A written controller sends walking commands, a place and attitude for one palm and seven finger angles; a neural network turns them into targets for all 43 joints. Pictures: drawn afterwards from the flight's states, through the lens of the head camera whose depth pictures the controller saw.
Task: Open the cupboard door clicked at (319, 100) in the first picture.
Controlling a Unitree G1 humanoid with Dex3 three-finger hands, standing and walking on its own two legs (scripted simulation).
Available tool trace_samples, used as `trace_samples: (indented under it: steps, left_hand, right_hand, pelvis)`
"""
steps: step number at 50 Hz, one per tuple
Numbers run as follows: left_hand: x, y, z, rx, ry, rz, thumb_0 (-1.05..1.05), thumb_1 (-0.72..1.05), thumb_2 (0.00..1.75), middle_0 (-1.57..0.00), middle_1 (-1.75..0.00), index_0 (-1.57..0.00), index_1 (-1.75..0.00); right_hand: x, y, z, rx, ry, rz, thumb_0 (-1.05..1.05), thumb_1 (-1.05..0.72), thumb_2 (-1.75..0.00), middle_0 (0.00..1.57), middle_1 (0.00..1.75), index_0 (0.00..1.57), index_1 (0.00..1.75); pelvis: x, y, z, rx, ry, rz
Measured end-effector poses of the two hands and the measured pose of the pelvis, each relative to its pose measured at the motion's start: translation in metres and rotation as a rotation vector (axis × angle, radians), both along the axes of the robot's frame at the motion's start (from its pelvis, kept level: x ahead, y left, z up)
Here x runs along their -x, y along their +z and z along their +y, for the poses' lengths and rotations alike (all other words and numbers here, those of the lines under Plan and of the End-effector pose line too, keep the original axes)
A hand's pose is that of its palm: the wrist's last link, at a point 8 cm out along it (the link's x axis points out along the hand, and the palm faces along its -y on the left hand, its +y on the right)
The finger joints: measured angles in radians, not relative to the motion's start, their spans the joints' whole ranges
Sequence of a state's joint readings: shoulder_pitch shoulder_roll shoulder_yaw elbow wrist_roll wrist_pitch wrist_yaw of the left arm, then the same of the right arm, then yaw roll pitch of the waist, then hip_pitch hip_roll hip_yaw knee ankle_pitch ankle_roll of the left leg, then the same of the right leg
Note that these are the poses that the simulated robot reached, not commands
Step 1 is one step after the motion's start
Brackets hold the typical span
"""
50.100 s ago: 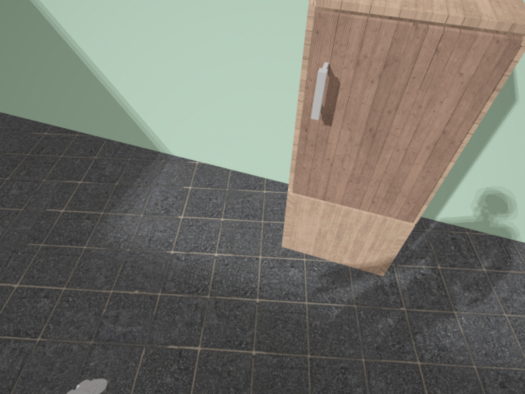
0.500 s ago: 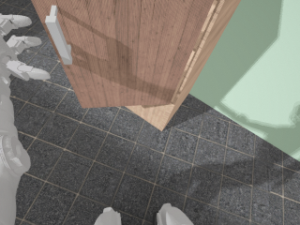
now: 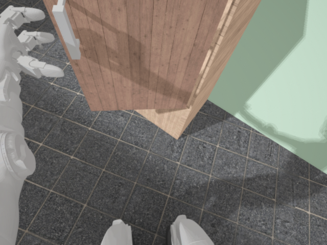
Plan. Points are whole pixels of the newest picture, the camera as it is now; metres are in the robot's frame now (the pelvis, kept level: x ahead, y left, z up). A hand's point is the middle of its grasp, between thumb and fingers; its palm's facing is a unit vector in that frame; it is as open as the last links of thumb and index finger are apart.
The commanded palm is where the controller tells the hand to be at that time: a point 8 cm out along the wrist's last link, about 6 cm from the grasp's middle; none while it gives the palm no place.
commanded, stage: move the hooked fingers beside the handle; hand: left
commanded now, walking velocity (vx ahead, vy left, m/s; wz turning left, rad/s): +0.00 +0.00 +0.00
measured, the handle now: (69, 29) +0.60 +0.17 +0.11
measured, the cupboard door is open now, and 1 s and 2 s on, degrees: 41 41 41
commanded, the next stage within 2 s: slide the fingers in behind the handle in 0.70 s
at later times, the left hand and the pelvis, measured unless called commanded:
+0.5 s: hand (35, 45) +0.55 +0.23 +0.11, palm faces -0.02 -1.00 +0.00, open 13.9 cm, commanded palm +0.54 +0.26 +0.11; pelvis +0.01 +0.00 +0.00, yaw -1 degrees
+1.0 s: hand (42, 48) +0.54 +0.21 +0.11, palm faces -0.04 -1.00 -0.01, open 14.0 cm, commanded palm +0.53 +0.25 +0.11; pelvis +0.02 +0.01 +0.00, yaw +0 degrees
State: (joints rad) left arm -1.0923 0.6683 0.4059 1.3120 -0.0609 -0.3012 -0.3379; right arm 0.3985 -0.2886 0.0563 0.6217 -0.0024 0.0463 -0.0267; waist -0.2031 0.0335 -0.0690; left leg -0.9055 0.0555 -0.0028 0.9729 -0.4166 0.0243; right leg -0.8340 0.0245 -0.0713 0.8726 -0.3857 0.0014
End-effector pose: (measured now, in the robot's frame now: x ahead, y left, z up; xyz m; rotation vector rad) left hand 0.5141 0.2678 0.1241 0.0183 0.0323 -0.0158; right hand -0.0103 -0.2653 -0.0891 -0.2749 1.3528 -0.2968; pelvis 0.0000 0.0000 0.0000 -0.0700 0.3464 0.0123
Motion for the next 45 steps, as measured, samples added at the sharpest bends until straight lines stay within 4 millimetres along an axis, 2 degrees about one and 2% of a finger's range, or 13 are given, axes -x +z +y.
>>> trace_samples:
  steps: [10,14,17,22,29,36,45]
  left_hand:
    - [-0.016,-0.006,0.007,0.003,0.023,0.01,-0.01,-0.5,0.3,-0.3,-1.2,-0.3,-1.2]
    - [-0.019,-0.004,0.014,-0.01,0.017,-0.01,-0.01,-0.5,0.3,-0.3,-1.2,-0.3,-1.2]
    - [-0.018,-0.006,0.017,-0.002,0.004,0.011,-0.01,-0.5,0.3,-0.3,-1.2,-0.3,-1.2]
    - [-0.018,-0.013,0.019,0.007,-0.009,0.043,-0.01,-0.5,0.3,-0.3,-1.2,-0.3,-1.2]
    - [-0.022,-0.01,0.017,0.022,-0.003,-0.003,-0.01,-0.5,0.3,-0.3,-1.2,-0.3,-1.2]
    - [-0.019,-0.016,0.016,0.019,0.001,0.024,-0.01,-0.5,0.3,-0.3,-1.2,-0.3,-1.2]
    - [-0.011,-0.011,0.016,0.009,0.005,-0.011,-0.01,-0.5,0.3,-0.3,-1.2,-0.3,-1.2]
  right_hand:
    - [0.049,0.006,0.002,0.014,-0.067,0.105,0.0,-0.91,-0.9,0.21,0.3,0.2,0.3]
    - [0.06,0.009,0.005,0.013,-0.088,0.147,0.0,-0.91,-0.9,0.21,0.3,0.2,0.3]
    - [0.061,0.011,0.008,0.008,-0.094,0.165,0.0,-0.91,-0.9,0.21,0.3,0.2,0.3]
    - [0.049,0.013,0.011,0.008,-0.082,0.157,0.0,-0.91,-0.9,0.21,0.3,0.2,0.3]
    - [0.018,0.011,0.012,0.006,-0.053,0.099,0.0,-0.91,-0.9,0.21,0.3,0.2,0.3]
    - [-0.01,0.007,0.015,-0.011,-0.031,0.04,0.0,-0.91,-0.9,0.21,0.3,0.2,0.3]
    - [-0.023,0.002,0.017,-0.031,-0.012,0.026,0.0,-0.91,-0.9,0.21,0.3,0.2,0.3]
  pelvis:
    - [0.005,-0.004,-0.004,0.004,-0.022,0.036]
    - [0.002,-0.004,-0.003,0.005,-0.027,0.049]
    - [-0.002,-0.002,-0.001,0.007,-0.027,0.049]
    - [-0.009,0.0,0.002,0.01,-0.021,0.048]
    - [-0.018,0.002,0.007,0.013,-0.017,0.043]
    - [-0.024,0.003,0.01,0.01,-0.02,0.036]
    - [-0.025,0.004,0.009,0.009,-0.01,0.022]
